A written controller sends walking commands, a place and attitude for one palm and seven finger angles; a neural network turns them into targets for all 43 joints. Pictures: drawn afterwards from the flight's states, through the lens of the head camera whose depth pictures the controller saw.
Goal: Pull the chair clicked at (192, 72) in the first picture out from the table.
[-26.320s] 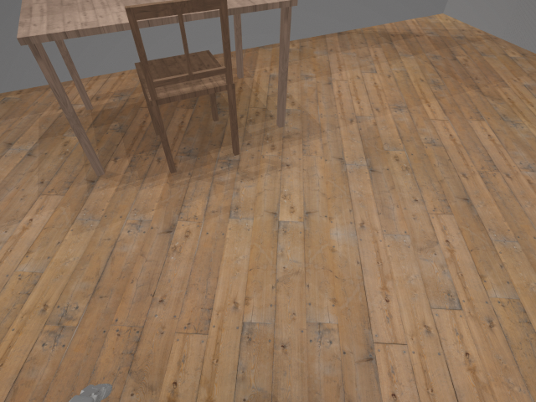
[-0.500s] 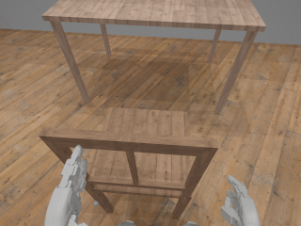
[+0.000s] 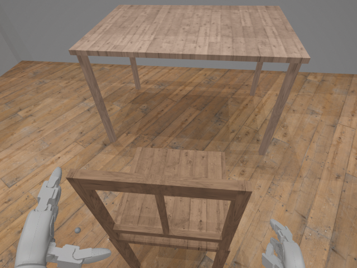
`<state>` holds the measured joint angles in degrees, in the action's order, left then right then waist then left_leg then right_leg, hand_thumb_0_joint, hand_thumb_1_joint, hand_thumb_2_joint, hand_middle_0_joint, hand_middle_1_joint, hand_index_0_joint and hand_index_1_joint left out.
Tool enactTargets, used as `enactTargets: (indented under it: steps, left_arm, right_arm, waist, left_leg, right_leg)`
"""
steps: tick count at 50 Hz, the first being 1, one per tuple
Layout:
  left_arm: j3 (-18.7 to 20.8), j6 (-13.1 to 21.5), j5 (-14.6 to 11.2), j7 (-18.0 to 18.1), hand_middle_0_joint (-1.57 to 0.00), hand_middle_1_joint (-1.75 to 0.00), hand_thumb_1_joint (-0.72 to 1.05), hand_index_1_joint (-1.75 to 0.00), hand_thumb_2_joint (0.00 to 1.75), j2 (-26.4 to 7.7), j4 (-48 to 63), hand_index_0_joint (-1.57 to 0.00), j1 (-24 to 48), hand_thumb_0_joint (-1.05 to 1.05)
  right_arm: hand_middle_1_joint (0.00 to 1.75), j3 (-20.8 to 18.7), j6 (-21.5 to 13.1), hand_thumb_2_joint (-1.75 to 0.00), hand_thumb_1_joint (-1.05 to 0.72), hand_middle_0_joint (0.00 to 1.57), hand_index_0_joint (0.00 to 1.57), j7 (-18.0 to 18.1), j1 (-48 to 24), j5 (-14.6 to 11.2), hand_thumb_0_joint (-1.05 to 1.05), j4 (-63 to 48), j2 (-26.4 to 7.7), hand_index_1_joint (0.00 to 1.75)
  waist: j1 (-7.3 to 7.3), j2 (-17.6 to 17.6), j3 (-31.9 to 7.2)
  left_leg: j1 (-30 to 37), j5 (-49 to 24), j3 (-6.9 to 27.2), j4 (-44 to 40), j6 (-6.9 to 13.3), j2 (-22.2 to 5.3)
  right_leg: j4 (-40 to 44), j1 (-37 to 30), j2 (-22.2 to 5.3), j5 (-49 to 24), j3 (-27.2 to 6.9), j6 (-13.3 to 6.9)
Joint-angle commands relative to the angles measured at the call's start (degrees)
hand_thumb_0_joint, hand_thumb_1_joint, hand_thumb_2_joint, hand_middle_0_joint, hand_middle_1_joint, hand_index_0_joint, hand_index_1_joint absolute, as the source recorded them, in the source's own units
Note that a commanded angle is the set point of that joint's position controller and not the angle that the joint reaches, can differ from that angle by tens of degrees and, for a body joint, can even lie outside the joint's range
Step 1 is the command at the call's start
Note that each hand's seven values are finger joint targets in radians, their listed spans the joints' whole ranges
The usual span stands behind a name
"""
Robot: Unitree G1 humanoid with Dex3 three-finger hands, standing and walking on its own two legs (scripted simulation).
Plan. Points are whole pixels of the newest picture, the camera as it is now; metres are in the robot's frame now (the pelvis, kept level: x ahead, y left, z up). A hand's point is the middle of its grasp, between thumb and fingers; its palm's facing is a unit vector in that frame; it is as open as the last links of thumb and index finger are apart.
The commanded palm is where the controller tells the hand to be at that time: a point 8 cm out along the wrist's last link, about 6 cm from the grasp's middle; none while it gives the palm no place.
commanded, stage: draw the hand back to the body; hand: left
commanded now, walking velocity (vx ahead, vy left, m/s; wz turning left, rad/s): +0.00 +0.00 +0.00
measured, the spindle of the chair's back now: (163, 214) +0.28 +0.08 -0.08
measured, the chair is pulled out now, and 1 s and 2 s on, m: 0.66 0.66 0.66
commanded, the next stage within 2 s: step back with the hand held close in 0.84 s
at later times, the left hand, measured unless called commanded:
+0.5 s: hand (26, 171) +0.21 +0.27 +0.19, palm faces +0.47 -0.75 -0.46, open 8.9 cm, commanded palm +0.16 +0.31 +0.20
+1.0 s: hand (29, 169) +0.22 +0.27 +0.19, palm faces +0.47 -0.76 -0.44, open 7.4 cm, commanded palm +0.17 +0.30 +0.20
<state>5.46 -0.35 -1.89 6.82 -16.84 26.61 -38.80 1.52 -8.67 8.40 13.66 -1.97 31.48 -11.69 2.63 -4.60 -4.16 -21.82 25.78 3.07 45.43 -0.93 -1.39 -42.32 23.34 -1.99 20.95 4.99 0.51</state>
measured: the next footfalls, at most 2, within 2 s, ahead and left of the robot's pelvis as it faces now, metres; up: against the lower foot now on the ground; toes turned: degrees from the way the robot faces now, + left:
right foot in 1.80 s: -0.03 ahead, -0.13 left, +0.00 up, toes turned +0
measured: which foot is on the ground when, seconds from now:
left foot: down 0.00-1.00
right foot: down 0.00-1.00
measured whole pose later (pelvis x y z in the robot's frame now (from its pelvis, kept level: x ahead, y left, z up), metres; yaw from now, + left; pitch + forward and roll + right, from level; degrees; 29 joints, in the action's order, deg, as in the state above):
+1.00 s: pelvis +0.02 +0.00 +0.03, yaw -1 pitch -3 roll -1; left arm 20.3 1.7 -2.3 8.0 -19.6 24.2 -25.9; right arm 0.8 -7.5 5.3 9.7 -0.9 37.9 -12.7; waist 4.2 -5.1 1.3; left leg -4.6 18.1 0.9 25.7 -0.4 -0.9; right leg -24.8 7.6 -2.1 14.1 3.5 1.2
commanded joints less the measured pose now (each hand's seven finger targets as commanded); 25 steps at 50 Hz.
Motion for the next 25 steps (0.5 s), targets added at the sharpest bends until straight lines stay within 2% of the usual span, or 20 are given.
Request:
enactTargets:
  steps: [1,4,7,8,9,12,16,19,23,24,25]
  left_arm:
    - [8.6,3.7,0.5,2.6,-0.09,-0.14,0.1,-0.14,0.51,-9.0,13.5,-0.09,4.7,0.0]
    - [11.1,3.9,0.4,3.0,-0.1,-0.16,0.21,-0.16,0.57,-10.4,12.7,-0.1,5.9,0.0]
    - [12.1,4.2,0.2,2.9,-0.12,-0.18,0.32,-0.18,0.62,-9.7,11.5,-0.12,6.0,0.0]
    - [12.6,4.2,0.1,2.8,-0.13,-0.19,0.36,-0.19,0.64,-9.6,10.7,-0.13,6.4,0.0]
    - [13.4,4.1,0.1,2.8,-0.13,-0.19,0.39,-0.19,0.65,-10.2,9.8,-0.13,7.3,0.0]
    - [15.6,4.5,-0.1,2.7,-0.15,-0.22,0.5,-0.22,0.71,-11.0,9.4,-0.15,8.9,0.0]
    - [18.6,5.0,-0.2,2.8,-0.16,-0.25,0.65,-0.25,0.78,-12.9,10.4,-0.16,12.2,0.0]
    - [21.3,5.1,-0.4,2.9,-0.18,-0.27,0.75,-0.27,0.83,-14.8,11.8,-0.18,14.4,0.0]
    - [23.8,5.3,-0.7,3.2,-0.2,-0.3,0.9,-0.3,0.9,-15.9,11.0,-0.2,16.7,0.0]
    - [23.0,5.0,-0.7,2.9,-0.2,-0.3,0.9,-0.3,0.9,-14.4,8.6,-0.2,15.8,0.0]
    - [21.3,4.8,-0.8,2.5,-0.2,-0.3,0.9,-0.3,0.9,-12.3,6.6,-0.2,15.0,0.0]
  right_arm:
    - [0.3,-1.0,-4.2,-0.9,-0.9,0.2,0.2,0.5,-7.5,0.5,0.0,-8.4,-4.7,0.3]
    - [0.3,-1.2,-4.7,-0.9,-0.9,0.2,0.2,0.2,-8.0,0.6,0.0,-7.0,-4.9,0.3]
    - [0.3,-1.3,-4.7,-0.9,-0.9,0.2,0.2,-0.3,-8.6,0.8,0.0,-6.0,-5.0,0.3]
    - [0.3,-1.4,-4.6,-0.9,-0.9,0.2,0.2,-0.4,-8.9,0.8,0.0,-5.7,-5.0,0.3]
    - [0.3,-1.5,-4.4,-0.9,-0.9,0.2,0.2,-0.5,-9.3,0.8,0.0,-5.2,-5.3,0.3]
    - [0.3,-1.7,-4.0,-0.9,-0.9,0.2,0.2,-0.8,-9.5,1.1,0.0,-4.6,-5.5,0.3]
    - [0.3,-1.7,-4.0,-0.9,-0.9,0.2,0.2,-1.1,-9.9,1.1,0.0,-3.8,-5.6,0.3]
    - [0.3,-1.8,-4.1,-0.9,-0.9,0.2,0.2,-1.5,-10.1,1.3,0.0,-3.2,-5.9,0.3]
    - [0.3,-2.0,-3.9,-0.9,-0.9,0.2,0.2,-1.7,-10.0,1.4,0.0,-2.5,-6.0,0.3]
    - [0.3,-2.3,-3.7,-0.9,-0.9,0.2,0.2,-1.9,-10.5,1.3,0.0,-2.1,-6.1,0.3]
    - [0.3,-2.1,-3.3,-0.9,-0.9,0.2,0.2,-2.0,-10.3,1.4,0.0,-2.0,-5.8,0.3]
  waist:
    - [-0.06,-0.1,0.2]
    - [0.3,-1.1,0.3]
    - [0.47,0.9,0.9]
    - [0.43,3.0,1.2]
    - [0.47,2.2,1.9]
    - [0.69,3.5,1.5]
    - [0.93,0.8,1.2]
    - [1.16,-1.7,-0.9]
    - [1.3,0.1,-0.3]
    - [1.03,0.0,0.7]
    - [1.1,2.2,2.6]
  left_leg:
    - [3.3,-11.4,-0.5,-12.7,1.7,-0.3]
    - [5.4,-13.9,-0.6,-14.9,1.5,-0.3]
    - [7.5,-17.2,-0.7,-16.9,1.6,-0.6]
    - [8.0,-17.7,-0.7,-17.4,1.6,-0.8]
    - [8.2,-18.2,-0.6,-18.1,1.6,-0.8]
    - [10.0,-20.5,-0.9,-19.4,1.8,-1.0]
    - [11.9,-22.7,-1.0,-21.1,1.5,-1.0]
    - [13.6,-25.3,-1.3,-21.5,1.4,-0.9]
    - [14.6,-28.2,-1.3,-22.1,1.3,-1.4]
    - [14.5,-27.3,-1.5,-22.3,1.2,-1.4]
    - [13.9,-27.6,-1.6,-22.5,1.5,-1.7]
  right_leg:
    - [12.2,-7.0,-1.7,-6.2,-1.3,-2.3]
    - [14.1,-10.0,-1.6,-9.0,-1.4,-2.4]
    - [14.8,-12.1,-1.5,-12.9,-1.2,-2.2]
    - [15.3,-12.5,-1.4,-13.3,-1.1,-2.0]
    - [16.0,-13.0,-1.4,-13.7,-1.3,-2.2]
    - [16.8,-14.7,-1.4,-16.3,-1.5,-2.0]
    - [17.7,-16.5,-1.4,-17.6,-1.7,-2.1]
    - [18.2,-18.7,-1.5,-20.2,-2.2,-2.3]
    - [18.5,-19.4,-1.5,-22.5,-1.7,-2.1]
    - [19.0,-18.9,-1.5,-21.7,-2.0,-2.2]
    - [19.2,-18.4,-1.5,-22.0,-1.5,-2.0]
